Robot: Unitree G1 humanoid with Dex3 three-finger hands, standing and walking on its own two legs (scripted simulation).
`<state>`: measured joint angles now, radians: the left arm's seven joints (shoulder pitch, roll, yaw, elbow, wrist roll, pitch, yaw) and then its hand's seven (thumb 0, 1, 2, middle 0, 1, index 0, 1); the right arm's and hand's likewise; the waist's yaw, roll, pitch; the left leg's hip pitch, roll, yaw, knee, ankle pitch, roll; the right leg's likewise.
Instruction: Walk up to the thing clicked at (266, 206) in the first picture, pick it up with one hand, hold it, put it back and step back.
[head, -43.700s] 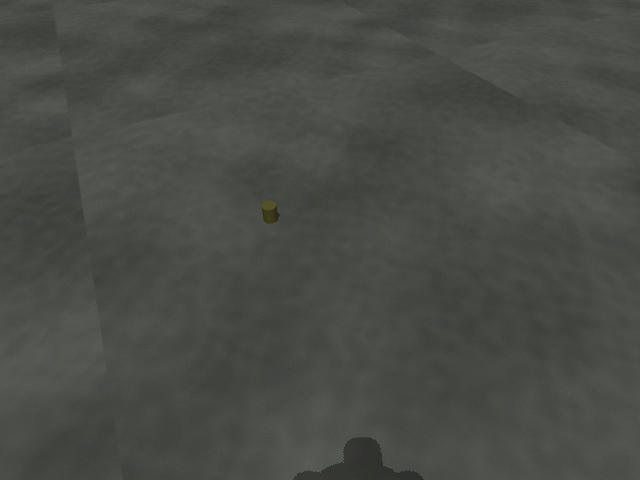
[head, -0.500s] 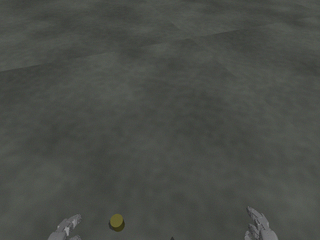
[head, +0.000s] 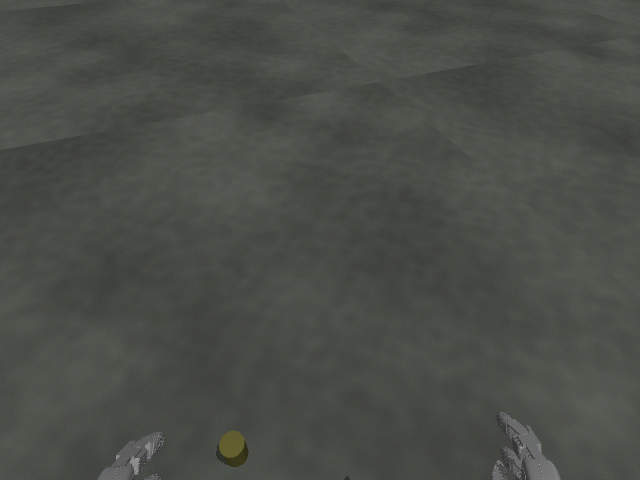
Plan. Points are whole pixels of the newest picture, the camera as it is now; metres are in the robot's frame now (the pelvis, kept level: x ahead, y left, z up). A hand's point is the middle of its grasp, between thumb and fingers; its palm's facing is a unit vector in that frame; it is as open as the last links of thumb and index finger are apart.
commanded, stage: home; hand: left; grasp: from above
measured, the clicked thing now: (234, 449) +0.41 +0.22 -0.67
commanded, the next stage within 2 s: stand in 0.04 s
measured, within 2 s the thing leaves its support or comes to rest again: neither
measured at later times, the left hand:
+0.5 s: hand out of the picture +0.08 +0.25 -0.10, palm faces +0.04 -0.94 -0.33, open 7.4 cm
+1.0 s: hand out of the picture +0.02 +0.24 -0.10, palm faces +0.04 -0.94 -0.34, open 7.4 cm
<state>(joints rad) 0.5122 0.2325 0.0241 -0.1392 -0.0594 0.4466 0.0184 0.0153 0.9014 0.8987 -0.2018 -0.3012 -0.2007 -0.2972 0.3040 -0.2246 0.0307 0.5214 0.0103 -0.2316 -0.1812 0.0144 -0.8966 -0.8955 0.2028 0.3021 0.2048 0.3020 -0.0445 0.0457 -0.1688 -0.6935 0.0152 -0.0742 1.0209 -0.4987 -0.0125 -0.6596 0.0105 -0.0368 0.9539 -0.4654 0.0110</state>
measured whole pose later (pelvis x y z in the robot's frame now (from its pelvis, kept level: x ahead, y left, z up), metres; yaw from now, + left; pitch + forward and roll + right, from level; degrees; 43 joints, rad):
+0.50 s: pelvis -0.01 +0.01 +0.04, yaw +0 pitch -1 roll +0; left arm 0.24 0.29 0.05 0.80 0.04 0.04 0.03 0.01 0.90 0.90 -0.20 -0.30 -0.20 -0.30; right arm 0.22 -0.30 -0.04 0.91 -0.05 -0.02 -0.01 0.01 -0.90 -0.90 0.20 0.30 0.20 0.30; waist 0.02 0.00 0.03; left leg -0.34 -0.02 -0.04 0.71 -0.36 0.01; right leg -0.33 -0.03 0.00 0.69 -0.35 0.03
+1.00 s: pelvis -0.02 +0.01 +0.06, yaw +1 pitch -5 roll +0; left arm 0.19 0.29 0.03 1.11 0.03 0.01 0.02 0.01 0.90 0.90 -0.20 -0.30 -0.20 -0.30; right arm 0.16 -0.29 -0.03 1.08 -0.03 0.01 -0.02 0.01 -0.90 -0.90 0.20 0.30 0.20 0.30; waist 0.01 0.02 0.06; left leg -0.13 -0.02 -0.05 0.41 -0.19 0.00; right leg -0.12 -0.04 -0.02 0.40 -0.19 0.03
